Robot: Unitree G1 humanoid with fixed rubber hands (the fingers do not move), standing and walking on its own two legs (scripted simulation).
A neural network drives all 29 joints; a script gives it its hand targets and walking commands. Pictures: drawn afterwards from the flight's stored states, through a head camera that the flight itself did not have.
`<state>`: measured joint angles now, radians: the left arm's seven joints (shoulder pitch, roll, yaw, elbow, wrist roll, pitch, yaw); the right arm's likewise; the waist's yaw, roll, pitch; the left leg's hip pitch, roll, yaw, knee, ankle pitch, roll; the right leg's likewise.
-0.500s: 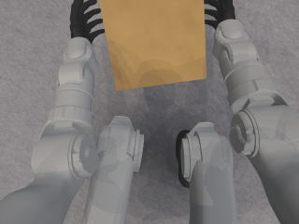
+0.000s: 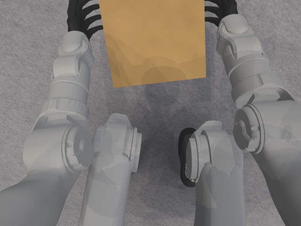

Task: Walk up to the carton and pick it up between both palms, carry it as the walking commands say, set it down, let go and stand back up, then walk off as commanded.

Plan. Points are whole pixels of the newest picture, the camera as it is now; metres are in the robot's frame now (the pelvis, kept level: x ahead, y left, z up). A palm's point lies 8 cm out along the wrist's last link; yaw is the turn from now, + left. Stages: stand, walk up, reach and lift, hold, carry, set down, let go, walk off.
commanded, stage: set down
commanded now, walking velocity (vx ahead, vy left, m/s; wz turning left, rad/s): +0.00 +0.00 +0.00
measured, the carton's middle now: (153, 37) +0.51 +0.03 -0.26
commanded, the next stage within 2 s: none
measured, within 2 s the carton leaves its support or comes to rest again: rests again in 1.00 s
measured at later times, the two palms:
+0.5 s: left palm (78, 31) +0.50 +0.19 -0.17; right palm (222, 17) +0.54 -0.12 -0.18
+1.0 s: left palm (80, 32) +0.50 +0.19 -0.18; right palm (222, 19) +0.54 -0.13 -0.19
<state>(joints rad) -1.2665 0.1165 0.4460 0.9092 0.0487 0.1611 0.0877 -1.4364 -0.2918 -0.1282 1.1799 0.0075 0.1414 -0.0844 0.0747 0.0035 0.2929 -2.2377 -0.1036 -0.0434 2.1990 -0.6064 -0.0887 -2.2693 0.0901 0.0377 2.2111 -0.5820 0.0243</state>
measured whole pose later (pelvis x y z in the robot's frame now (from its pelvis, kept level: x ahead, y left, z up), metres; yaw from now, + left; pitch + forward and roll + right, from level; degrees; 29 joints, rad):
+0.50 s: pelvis +0.00 +0.00 +0.00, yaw +1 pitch +37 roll +2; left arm -1.29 0.16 0.43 0.98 0.02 0.14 0.06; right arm -1.44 -0.27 -0.19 1.15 -0.06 0.13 -0.04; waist 0.06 0.02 0.31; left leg -2.25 -0.09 -0.03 2.21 -0.61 -0.08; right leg -2.27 0.07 0.04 2.23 -0.60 0.02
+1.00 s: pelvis +0.00 +0.00 -0.01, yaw +1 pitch +35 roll +3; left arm -1.33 0.19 0.38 1.08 -0.02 0.06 0.06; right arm -1.44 -0.30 -0.17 1.18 -0.03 0.07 -0.04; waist 0.06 0.03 0.34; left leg -2.24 -0.08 -0.02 2.23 -0.61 -0.07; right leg -2.27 0.05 0.04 2.25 -0.60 0.01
